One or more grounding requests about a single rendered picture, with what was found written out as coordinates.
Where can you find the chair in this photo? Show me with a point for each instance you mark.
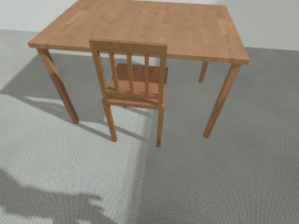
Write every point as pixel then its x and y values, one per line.
pixel 132 85

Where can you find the table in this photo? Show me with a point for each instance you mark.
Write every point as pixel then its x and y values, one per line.
pixel 192 32

